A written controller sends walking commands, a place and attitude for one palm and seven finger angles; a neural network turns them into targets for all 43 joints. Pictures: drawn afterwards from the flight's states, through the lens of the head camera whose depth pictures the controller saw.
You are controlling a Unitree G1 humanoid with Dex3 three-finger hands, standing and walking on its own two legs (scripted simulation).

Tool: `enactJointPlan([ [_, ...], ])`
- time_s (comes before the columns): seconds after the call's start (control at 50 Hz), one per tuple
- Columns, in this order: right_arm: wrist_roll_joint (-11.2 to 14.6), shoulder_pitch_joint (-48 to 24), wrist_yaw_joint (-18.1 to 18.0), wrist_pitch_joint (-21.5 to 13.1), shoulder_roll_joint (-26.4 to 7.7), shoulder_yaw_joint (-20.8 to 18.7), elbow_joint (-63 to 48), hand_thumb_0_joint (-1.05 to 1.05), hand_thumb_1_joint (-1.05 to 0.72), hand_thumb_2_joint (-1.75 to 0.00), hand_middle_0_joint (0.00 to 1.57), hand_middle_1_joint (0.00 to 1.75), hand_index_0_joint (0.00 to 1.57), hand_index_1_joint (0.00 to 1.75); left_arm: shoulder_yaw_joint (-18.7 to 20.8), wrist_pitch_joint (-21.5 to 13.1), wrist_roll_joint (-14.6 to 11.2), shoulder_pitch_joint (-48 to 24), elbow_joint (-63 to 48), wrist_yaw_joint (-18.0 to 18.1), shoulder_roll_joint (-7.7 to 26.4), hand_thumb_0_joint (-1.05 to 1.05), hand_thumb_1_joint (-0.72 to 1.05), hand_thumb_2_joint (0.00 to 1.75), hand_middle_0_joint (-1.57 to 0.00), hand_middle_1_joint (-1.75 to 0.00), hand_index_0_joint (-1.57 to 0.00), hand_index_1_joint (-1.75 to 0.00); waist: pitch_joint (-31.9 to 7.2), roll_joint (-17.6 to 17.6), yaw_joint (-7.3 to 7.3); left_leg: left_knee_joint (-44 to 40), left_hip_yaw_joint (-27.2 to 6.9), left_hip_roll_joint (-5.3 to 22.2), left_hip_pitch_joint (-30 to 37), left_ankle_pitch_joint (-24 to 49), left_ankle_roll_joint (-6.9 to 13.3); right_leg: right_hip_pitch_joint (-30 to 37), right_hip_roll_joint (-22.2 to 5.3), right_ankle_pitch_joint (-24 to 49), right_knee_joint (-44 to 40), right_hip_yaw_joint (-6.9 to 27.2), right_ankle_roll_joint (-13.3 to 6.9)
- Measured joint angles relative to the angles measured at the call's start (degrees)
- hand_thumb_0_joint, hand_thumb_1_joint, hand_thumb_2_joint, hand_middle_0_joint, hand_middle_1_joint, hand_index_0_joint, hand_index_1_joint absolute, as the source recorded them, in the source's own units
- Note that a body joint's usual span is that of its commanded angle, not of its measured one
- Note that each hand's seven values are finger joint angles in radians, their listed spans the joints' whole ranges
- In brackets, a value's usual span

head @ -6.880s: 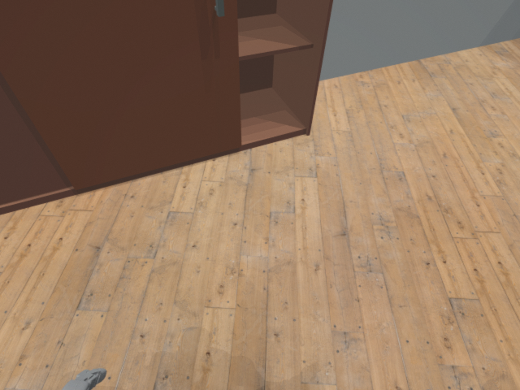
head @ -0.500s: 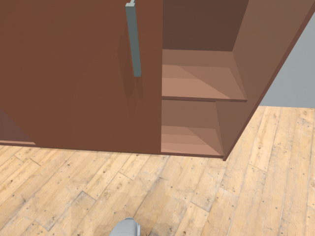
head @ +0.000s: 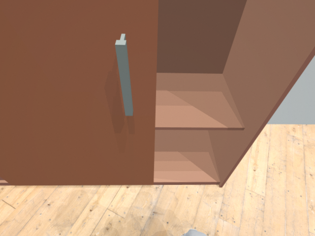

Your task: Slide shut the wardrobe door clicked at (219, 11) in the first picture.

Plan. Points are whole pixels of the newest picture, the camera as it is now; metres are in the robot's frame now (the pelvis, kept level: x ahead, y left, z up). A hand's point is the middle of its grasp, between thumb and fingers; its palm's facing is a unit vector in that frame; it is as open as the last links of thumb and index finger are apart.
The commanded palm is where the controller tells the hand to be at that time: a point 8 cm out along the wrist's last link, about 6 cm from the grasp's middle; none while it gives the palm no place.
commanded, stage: come to a stop and stand still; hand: left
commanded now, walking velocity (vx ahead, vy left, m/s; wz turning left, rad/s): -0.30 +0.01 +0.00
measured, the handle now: (126, 78) +0.51 +0.12 +0.13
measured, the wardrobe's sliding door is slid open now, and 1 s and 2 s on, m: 0.44 0.44 0.44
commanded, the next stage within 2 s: look again from close up in 1.42 s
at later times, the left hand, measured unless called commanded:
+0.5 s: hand out of the picture +0.04 +0.20 -0.19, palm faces +0.09 -0.97 -0.23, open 7.4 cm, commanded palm none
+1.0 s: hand out of the picture -0.02 +0.16 -0.17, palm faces +0.02 -0.97 -0.23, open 7.3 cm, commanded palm none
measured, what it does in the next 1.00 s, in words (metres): steps on the spot: right foot, then left foot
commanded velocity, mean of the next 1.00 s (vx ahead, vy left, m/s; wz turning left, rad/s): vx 0.00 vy -0.01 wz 0.00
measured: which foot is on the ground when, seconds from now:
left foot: down 0.00-0.10, up 0.12-0.46, down 0.48-1.00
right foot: up 0.00-0.06, down 0.08-0.48, up 0.50-0.88, down 0.90-1.00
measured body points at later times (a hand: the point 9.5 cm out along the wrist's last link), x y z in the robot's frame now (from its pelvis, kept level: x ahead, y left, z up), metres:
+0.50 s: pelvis -0.02 +0.01 -0.02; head -0.02 +0.02 +0.43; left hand +0.03 +0.26 -0.17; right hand +0.02 -0.23 -0.16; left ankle -0.05 +0.12 -0.74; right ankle +0.11 -0.12 -0.74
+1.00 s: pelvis -0.02 -0.02 +0.00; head -0.01 -0.04 +0.45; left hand -0.02 +0.21 -0.15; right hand -0.08 -0.22 -0.17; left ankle -0.05 +0.12 -0.74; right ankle -0.05 -0.10 -0.74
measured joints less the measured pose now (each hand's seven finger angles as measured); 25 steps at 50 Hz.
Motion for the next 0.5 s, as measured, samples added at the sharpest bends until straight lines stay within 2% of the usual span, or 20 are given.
enactJointPlan([
  [0.04, -0.09, 0.86, -0.14, 0.7, 0.27, 0.25, 0.77, -0.01, -0.91, -0.9, 0.2, 0.3, 0.2, 0.3, -0.53, -0.01, -0.08, -0.84, -0.33, 0.31, -0.32, 0.0, 0.91, 0.9, -0.19, -0.3, -0.2, -0.29, 1.05, 0.74, -0.84, 1.93, -0.14, 0.49, 0.29, -1.83, -0.73, 2.93, 0.83, 0.54, -6.35, -0.38, -0.32],
  [0.08, 0.16, 1.97, -0.18, 1.4, 0.66, 0.4, 1.56, 0.0, -0.91, -0.9, 0.2, 0.3, 0.2, 0.3, -1.09, -0.45, -0.02, -0.85, -0.65, 0.52, -0.47, 0.0, 0.91, 0.9, -0.19, -0.3, -0.2, -0.29, 1.65, 1.05, -1.24, 5.64, -0.23, 0.9, -0.25, -4.7, -1.67, 6.99, 1.45, 6.59, -13.69, -0.88, -0.52],
  [0.12, 0.81, 1.94, -0.09, 2.43, 0.52, 0.07, 2.16, 0.0, -0.91, -0.9, 0.2, 0.3, 0.2, 0.3, -1.47, -1.08, 0.05, -0.88, -0.4, 0.91, -1.15, 0.0, 0.91, 0.9, -0.19, -0.3, -0.2, -0.29, 2.23, 2.49, -1.34, 12.47, -1.42, 2.13, -3.23, -7.78, -2.56, 7.54, 2.52, 3.35, -13.98, -1.4, -1.78],
  [0.16, 1.43, 1.0, -0.3, 3.65, 0.12, -0.56, 1.82, 0.0, -0.91, -0.9, 0.2, 0.3, 0.2, 0.3, -2.05, -1.05, -0.1, -1.43, -0.26, 1.08, -2.09, 0.0, 0.91, 0.9, -0.2, -0.3, -0.2, -0.29, 3.75, 4.09, -2.2, 21.94, -4.68, 2.24, -7.89, -13.61, -3.09, 7.48, 2.9, 0.98, -13.01, -2.6, -2.77],
  [0.22, 1.68, -0.91, -0.36, 5.22, -0.27, -1.1, 1.29, 0.0, -0.91, -0.9, 0.2, 0.3, 0.2, 0.3, -2.11, -0.39, -0.15, -1.96, -0.35, 1.63, -3.03, 0.0, 0.9, 0.9, -0.2, -0.3, -0.2, -0.29, 5.13, 4.22, -1.65, 33.93, -7.45, 1.32, -14.26, -16.69, -3.77, 7.7, 2.53, 1.78, -14.13, -3.07, -2.98],
  [0.28, 1.53, -2.6, -0.04, 6.16, -0.88, -1.58, 0.28, 0.0, -0.91, -0.9, 0.2, 0.3, 0.2, 0.3, -1.29, 0.61, -0.07, -2.23, -0.7, 2.22, -2.92, -0.01, 0.92, 0.9, -0.2, -0.3, -0.21, -0.29, 5.08, 4.06, -0.7, 38.32, -8.71, 1.48, -18.12, -14.72, -4.29, 7.63, 2.24, 3.53, -16.04, -3.36, -3.02],
  [0.38, 0.96, -4.51, 0.74, 6.46, -1.93, -2.02, -1.85, 0.0, -0.91, -0.9, 0.2, 0.3, 0.2, 0.3, -0.42, 1.98, 0.62, -1.25, -0.8, 2.03, -1.63, 0.0, 0.91, 0.9, -0.2, -0.3, -0.21, -0.3, 3.16, 2.95, 0.92, 32.9, -8.91, 2.13, -17.64, -11.96, -4.27, 6.5, 1.83, 6.45, -18.45, -2.84, -2.27],
  [0.42, 0.87, -4.6, 0.96, 5.98, -2.08, -1.92, -2.64, 0.0, -0.91, -0.9, 0.2, 0.3, 0.2, 0.3, -0.09, 2.38, 0.82, -0.48, -0.61, 1.94, -0.85, 0.0, 0.91, 0.9, -0.2, -0.3, -0.21, -0.3, 1.93, 2.2, 1.32, 27.17, -8.56, 2.27, -15.33, -11.25, -3.88, 5.88, 1.7, 7.55, -19.14, -2.57, -1.81],
  [0.46, 0.87, -3.94, 1.04, 5.1, -2.07, -1.62, -3.33, 0.0, -0.91, -0.9, 0.2, 0.3, 0.2, 0.3, 0.18, 2.83, 0.72, 0.57, -0.17, 1.93, -0.03, 0.0, 0.91, 0.9, -0.2, -0.3, -0.21, -0.3, 0.37, 1.44, 1.47, 17.95, -7.86, 2.2, -11.24, -8.52, -3.41, 4.85, 1.72, 7.87, -18.86, -2.21, -1.15],
  [0.48, 0.73, -3.52, 0.95, 4.57, -1.93, -1.45, -3.41, 0.0, -0.91, -0.9, 0.2, 0.3, 0.2, 0.3, 0.28, 3.11, 0.5, 1.04, 0.17, 1.92, 0.37, 0.0, 0.91, 0.9, -0.2, -0.3, -0.21, -0.3, -0.28, 1.0, 1.37, 14.13, -7.8, 1.94, -9.9, -6.42, -2.74, 3.92, 1.69, 6.09, -17.5, -1.92, -0.74],
  [0.5, 0.39, -3.12, 0.8, 4.25, -1.42, -1.28, -3.23, 0.0, -0.91, -0.9, 0.2, 0.3, 0.2, 0.3, 0.41, 3.46, 0.14, 1.55, 0.71, 1.91, 0.83, 0.0, 0.91, 0.9, -0.2, -0.3, -0.2, -0.29, -0.63, 0.07, 1.29, 13.36, -7.37, 1.47, -9.56, -5.02, -2.19, 3.21, 1.71, 1.39, -15.49, -0.82, -0.34],
])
